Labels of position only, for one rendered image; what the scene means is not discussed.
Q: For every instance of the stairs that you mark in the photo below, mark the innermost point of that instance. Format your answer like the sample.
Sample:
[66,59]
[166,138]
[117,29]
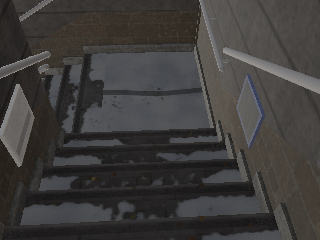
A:
[62,91]
[176,184]

